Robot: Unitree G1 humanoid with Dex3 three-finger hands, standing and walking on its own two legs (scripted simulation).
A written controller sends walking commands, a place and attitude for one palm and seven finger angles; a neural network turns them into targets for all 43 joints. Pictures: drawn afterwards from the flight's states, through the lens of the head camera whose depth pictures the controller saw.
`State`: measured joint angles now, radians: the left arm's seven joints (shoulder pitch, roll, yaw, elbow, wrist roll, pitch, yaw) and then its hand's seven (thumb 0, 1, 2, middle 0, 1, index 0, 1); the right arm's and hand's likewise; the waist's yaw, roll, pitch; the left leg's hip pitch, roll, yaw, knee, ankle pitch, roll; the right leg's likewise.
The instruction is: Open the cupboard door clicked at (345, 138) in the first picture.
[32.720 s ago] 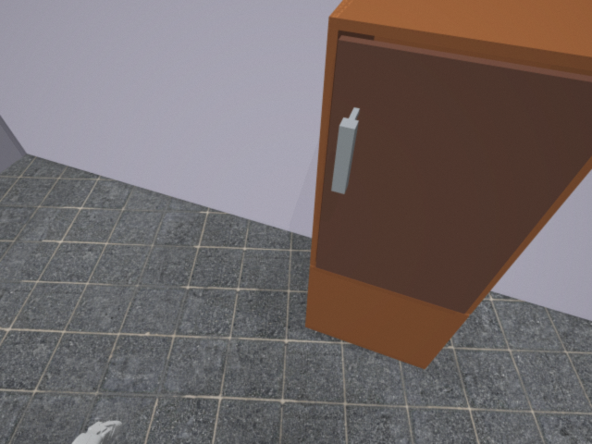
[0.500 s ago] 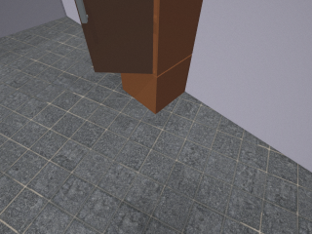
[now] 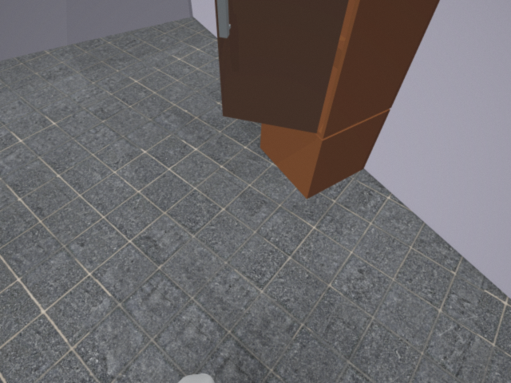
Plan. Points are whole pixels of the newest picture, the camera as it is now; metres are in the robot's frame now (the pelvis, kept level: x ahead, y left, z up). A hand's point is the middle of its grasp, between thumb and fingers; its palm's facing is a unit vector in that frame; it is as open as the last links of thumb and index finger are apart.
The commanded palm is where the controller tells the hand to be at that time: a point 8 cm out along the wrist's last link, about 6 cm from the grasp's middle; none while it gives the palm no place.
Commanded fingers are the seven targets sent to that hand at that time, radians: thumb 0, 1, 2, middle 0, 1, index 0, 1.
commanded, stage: take the last steps up to it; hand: left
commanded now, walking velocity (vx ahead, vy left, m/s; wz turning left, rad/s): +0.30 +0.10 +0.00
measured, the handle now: (225, 8) +1.05 +0.21 +0.08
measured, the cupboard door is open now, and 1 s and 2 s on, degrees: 43 43 43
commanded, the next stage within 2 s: come to a stop and stand still in 1.04 s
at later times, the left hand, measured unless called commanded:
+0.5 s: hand (174, 278) +0.32 +0.21 -0.16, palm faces -0.08 -0.98 -0.20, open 7.4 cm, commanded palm none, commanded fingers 0.00 0.90 0.90 -0.20 -0.30 -0.20 -0.30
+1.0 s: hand (158, 290) +0.30 +0.24 -0.19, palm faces +0.08 -0.99 -0.13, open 7.3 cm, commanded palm none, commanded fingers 0.00 0.90 0.90 -0.20 -0.30 -0.20 -0.30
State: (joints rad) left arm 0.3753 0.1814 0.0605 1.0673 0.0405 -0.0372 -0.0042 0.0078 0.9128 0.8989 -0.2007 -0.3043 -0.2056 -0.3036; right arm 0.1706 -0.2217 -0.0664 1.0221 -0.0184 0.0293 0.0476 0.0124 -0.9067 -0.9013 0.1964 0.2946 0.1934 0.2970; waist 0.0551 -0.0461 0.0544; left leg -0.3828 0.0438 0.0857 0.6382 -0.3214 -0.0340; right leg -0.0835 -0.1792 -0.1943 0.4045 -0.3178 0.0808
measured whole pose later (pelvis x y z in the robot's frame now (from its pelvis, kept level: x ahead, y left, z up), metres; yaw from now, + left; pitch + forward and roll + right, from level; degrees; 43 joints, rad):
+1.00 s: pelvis +0.38 +0.08 -0.01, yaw -1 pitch +0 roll -1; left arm 0.41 0.15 0.04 1.16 0.02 -0.04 -0.01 0.01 0.92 0.90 -0.20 -0.30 -0.20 -0.30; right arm 0.12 -0.19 -0.05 1.02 -0.03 -0.06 0.02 0.01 -0.91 -0.90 0.20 0.29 0.19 0.30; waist 0.05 -0.03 0.04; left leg -0.38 0.04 0.11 0.52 -0.14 0.02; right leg -0.08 -0.08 -0.13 0.54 -0.43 0.02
